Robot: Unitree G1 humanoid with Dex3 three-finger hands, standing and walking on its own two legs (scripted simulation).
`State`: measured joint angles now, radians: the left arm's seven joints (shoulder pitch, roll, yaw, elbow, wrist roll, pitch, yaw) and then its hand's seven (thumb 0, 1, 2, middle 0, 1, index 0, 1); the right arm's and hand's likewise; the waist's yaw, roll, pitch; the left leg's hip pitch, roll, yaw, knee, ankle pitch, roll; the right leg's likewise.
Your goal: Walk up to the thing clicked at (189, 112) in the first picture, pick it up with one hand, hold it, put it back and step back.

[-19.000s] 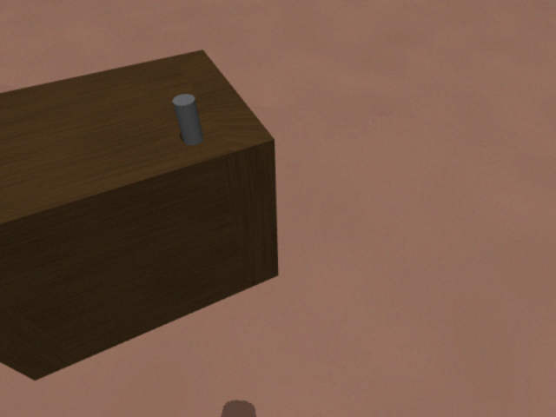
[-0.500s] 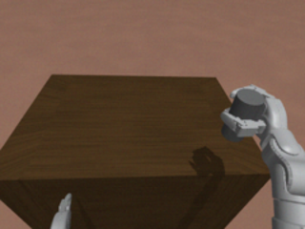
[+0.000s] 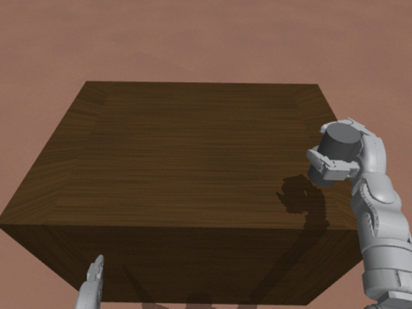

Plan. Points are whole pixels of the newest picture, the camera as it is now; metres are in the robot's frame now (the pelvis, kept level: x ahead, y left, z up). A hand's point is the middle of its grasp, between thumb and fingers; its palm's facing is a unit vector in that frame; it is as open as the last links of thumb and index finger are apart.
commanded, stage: crouch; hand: right
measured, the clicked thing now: (331, 156) +0.39 -0.19 +0.13
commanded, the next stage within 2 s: lower in 0.34 s
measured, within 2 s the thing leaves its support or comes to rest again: rests again in 1.38 s
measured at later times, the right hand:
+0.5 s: hand (324, 157) +0.41 -0.20 +0.10, palm faces +0.15 +0.99 +0.00, open 8.0 cm
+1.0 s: hand (315, 171) +0.42 -0.20 +0.04, palm faces +0.14 +0.99 +0.01, open 8.1 cm
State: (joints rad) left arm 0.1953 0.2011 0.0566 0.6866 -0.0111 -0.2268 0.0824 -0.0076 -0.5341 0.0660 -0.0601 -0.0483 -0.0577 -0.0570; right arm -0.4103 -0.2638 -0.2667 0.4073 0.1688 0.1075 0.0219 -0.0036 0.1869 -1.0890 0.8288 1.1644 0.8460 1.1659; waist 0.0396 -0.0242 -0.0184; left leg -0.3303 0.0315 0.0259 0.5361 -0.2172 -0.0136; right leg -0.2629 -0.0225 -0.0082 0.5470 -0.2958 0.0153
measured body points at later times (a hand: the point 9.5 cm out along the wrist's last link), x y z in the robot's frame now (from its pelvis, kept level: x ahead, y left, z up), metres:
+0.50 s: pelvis +0.01 -0.01 +0.00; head +0.03 -0.01 +0.45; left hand +0.16 +0.26 -0.08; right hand +0.40 -0.25 +0.10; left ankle +0.04 +0.13 -0.73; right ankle +0.00 -0.13 -0.73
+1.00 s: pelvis +0.00 -0.01 -0.02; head +0.06 -0.03 +0.42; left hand +0.15 +0.25 -0.08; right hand +0.41 -0.25 +0.04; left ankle +0.04 +0.13 -0.73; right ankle +0.00 -0.13 -0.73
